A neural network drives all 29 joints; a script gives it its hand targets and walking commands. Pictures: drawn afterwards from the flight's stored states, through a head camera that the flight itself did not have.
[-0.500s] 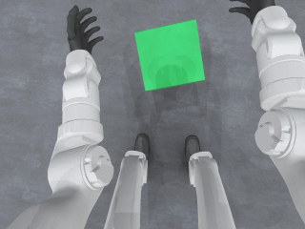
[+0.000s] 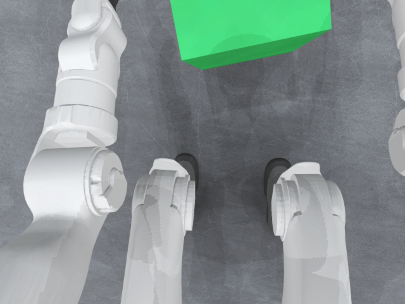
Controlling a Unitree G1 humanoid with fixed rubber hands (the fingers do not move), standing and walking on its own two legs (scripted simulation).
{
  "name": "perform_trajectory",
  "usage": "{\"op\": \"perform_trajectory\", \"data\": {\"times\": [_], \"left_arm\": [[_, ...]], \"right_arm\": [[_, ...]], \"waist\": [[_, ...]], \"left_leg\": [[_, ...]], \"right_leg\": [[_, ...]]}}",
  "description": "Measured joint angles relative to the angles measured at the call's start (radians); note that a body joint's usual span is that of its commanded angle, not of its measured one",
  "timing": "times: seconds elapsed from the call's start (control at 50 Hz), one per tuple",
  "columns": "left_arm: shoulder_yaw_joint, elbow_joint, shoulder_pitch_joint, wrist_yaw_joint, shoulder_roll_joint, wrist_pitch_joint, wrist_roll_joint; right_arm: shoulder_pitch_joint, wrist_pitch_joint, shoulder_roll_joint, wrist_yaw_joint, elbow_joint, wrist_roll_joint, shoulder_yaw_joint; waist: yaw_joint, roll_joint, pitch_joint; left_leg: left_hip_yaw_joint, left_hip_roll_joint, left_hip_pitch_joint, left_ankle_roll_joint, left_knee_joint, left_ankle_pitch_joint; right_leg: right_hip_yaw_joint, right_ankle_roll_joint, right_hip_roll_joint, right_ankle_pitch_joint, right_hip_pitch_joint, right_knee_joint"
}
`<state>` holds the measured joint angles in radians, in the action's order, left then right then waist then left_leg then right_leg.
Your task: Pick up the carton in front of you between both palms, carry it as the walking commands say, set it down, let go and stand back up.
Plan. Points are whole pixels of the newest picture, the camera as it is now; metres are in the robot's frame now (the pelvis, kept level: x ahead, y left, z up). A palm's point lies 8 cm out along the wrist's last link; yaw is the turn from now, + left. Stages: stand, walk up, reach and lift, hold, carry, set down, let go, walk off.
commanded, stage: reach and lift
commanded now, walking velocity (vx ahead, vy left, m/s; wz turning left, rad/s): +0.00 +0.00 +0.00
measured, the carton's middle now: out of the picture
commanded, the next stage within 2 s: none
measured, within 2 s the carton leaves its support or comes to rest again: leaves its support in 1.10 s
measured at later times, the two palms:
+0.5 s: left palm (131, 12) +0.55 +0.15 -0.23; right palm out of the picture +0.59 -0.20 -0.23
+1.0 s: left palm (142, 7) +0.56 +0.13 -0.23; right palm out of the picture +0.58 -0.18 -0.23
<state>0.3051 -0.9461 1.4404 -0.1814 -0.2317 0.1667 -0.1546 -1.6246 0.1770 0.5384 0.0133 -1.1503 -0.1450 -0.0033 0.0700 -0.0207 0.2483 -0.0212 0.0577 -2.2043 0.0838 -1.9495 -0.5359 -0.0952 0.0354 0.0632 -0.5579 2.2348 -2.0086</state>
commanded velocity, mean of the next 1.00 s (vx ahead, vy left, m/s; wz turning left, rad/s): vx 0.00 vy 0.00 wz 0.00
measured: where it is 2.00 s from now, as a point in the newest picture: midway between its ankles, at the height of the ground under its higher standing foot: (229, 203)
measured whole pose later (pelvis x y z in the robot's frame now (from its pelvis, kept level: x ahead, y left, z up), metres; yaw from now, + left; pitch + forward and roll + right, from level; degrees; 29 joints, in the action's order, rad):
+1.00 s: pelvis +0.00 -0.01 -0.06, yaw +0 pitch +36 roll +4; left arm 0.43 -0.97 1.52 -0.14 -0.16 0.22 -0.01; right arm -1.67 0.21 0.42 -0.03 -1.17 -0.03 0.07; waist 0.03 -0.04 0.44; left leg -0.04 0.08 -2.22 0.11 -2.19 -0.61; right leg -0.06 0.00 0.03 -0.64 2.24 -2.25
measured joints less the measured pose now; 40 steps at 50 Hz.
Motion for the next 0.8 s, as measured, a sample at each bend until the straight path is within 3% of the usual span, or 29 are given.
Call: {"op": "perform_trajectory", "data": {"times": [0.18, 0.46, 0.68, 0.8], "left_arm": [[-0.007, -0.136, 0.153, 0.021, -0.015, -0.032, 0.026], [-0.061, -0.114, 0.1, -0.01, 0.004, -0.077, -0.036], [-0.024, -0.132, 0.132, 0.005, 0.031, -0.072, 0.013], [0.038, -0.122, 0.167, -0.005, 0.067, -0.05, 0.07]], "right_arm": [[-0.121, -0.031, 0.015, -0.019, -0.117, 0.011, 0.009], [-0.095, -0.078, 0.014, -0.002, -0.104, -0.072, -0.094], [-0.127, -0.063, -0.03, -0.018, -0.134, -0.04, -0.085], [-0.174, -0.043, -0.047, 0.003, -0.157, -0.009, -0.078]], "waist": [[-0.003, -0.004, 0.2], [-0.016, -0.02, 0.227], [-0.02, -0.016, 0.245], [-0.026, -0.017, 0.274]], "left_leg": [[-0.012, 0.006, -0.006, 0.011, -0.131, -0.01], [0.009, -0.006, -0.006, 0.003, -0.236, -0.066], [0.005, -0.007, 0.007, 0.007, -0.197, -0.029], [0.002, -0.002, 0.022, 0.008, -0.194, -0.028]], "right_leg": [[0.023, -0.013, -0.016, -0.015, 0.002, -0.13], [0.023, -0.027, -0.04, -0.083, 0.001, -0.246], [0.027, -0.032, -0.038, -0.041, -0.007, -0.207], [0.027, -0.031, -0.036, -0.04, -0.022, -0.203]]}}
